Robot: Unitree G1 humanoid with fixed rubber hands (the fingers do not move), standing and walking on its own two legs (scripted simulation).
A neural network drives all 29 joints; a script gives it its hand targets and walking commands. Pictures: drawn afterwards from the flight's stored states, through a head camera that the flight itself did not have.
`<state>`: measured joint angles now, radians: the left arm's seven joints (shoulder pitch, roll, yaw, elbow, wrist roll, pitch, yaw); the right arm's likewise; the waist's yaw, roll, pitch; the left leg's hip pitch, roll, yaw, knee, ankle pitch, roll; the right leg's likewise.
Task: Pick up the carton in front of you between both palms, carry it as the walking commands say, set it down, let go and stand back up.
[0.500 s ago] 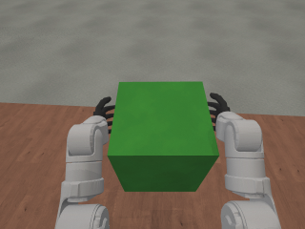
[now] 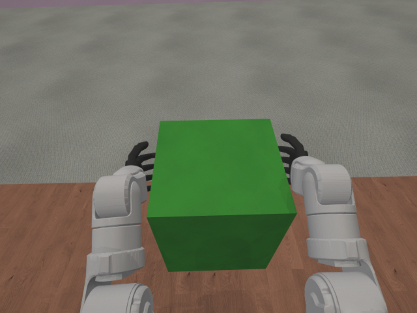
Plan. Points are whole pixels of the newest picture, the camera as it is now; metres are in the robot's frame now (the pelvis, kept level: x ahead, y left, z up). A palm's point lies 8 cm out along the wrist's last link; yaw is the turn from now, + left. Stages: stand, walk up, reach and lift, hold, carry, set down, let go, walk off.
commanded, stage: carry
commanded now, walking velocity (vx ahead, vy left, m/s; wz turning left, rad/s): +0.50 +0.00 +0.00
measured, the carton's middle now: (216, 199) +0.34 -0.02 +0.05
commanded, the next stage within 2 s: none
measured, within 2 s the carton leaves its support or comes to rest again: neither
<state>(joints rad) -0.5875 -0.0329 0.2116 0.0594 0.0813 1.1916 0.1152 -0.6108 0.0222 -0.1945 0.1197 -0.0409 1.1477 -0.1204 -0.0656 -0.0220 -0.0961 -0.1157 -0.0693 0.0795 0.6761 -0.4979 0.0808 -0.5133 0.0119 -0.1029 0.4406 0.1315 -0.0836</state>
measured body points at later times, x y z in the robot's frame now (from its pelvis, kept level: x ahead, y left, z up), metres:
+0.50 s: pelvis +0.28 +0.00 -0.02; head +0.30 +0.00 +0.43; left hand +0.64 +0.16 +0.10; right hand +0.65 -0.14 +0.10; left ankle +0.42 +0.09 -0.73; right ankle +0.13 -0.07 -0.73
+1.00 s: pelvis +0.57 +0.00 -0.04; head +0.60 +0.01 +0.41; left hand +0.94 +0.13 +0.07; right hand +0.93 -0.17 +0.07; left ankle +0.43 +0.07 -0.76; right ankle +0.72 -0.10 -0.75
